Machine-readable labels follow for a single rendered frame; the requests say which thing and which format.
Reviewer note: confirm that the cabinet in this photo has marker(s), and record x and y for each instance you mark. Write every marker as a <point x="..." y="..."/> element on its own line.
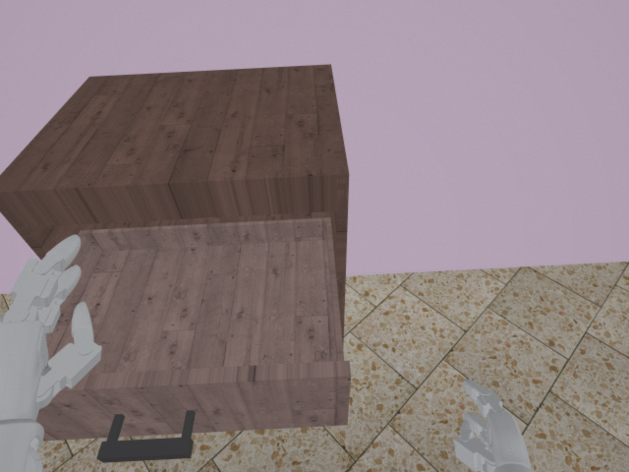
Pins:
<point x="185" y="148"/>

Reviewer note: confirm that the right robot hand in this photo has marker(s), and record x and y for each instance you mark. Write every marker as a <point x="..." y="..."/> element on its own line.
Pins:
<point x="501" y="440"/>

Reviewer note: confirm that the robot left forearm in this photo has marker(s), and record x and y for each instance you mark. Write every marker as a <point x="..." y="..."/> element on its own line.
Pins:
<point x="19" y="442"/>

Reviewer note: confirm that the drawer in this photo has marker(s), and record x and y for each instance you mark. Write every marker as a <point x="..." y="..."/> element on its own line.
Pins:
<point x="237" y="321"/>

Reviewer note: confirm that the handle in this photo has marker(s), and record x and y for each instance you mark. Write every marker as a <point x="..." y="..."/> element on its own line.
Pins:
<point x="153" y="449"/>

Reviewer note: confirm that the left robot hand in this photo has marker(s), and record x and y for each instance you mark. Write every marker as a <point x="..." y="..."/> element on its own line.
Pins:
<point x="38" y="294"/>

